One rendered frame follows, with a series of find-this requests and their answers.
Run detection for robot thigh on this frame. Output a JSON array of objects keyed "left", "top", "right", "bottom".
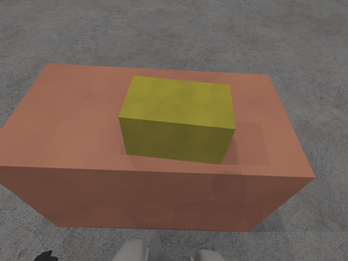
[
  {"left": 111, "top": 240, "right": 149, "bottom": 261},
  {"left": 189, "top": 250, "right": 226, "bottom": 261}
]

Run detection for left robot thigh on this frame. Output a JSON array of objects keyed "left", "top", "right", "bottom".
[{"left": 111, "top": 240, "right": 149, "bottom": 261}]

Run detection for pedestal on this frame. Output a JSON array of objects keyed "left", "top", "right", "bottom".
[{"left": 0, "top": 64, "right": 315, "bottom": 232}]

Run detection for right robot thigh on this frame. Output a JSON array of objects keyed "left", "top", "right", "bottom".
[{"left": 189, "top": 250, "right": 226, "bottom": 261}]

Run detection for carton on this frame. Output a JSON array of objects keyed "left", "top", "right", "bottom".
[{"left": 119, "top": 76, "right": 235, "bottom": 164}]

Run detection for left robot hand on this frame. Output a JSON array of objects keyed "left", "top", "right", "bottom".
[{"left": 33, "top": 250, "right": 58, "bottom": 261}]

